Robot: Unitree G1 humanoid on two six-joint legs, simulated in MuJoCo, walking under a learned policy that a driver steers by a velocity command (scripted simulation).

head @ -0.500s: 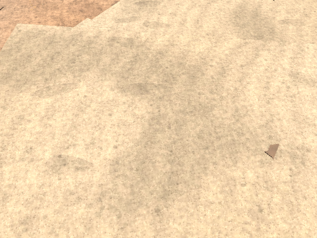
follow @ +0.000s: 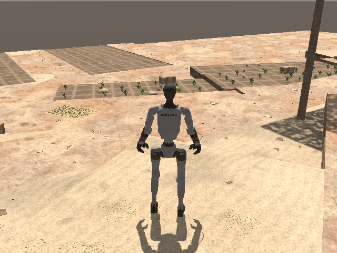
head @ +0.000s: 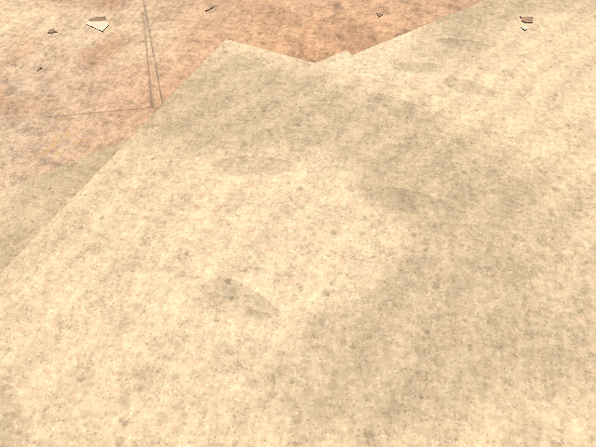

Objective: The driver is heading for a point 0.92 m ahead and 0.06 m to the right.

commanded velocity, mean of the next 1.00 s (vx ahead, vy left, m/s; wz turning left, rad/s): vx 0.27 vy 0.00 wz -0.09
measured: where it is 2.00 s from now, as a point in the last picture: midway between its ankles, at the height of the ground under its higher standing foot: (384, 306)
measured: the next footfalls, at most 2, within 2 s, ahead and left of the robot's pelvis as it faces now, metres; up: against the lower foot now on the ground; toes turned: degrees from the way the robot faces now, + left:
left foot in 0.10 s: +0.03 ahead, +0.14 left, +0.00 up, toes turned +6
right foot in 0.66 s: +0.17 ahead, -0.11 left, +0.00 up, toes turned -2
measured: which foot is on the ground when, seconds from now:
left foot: up 0.00-0.08, down 0.10-0.68, up 0.70-1.00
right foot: down 0.00-0.12, up 0.14-0.64, down 0.66-1.00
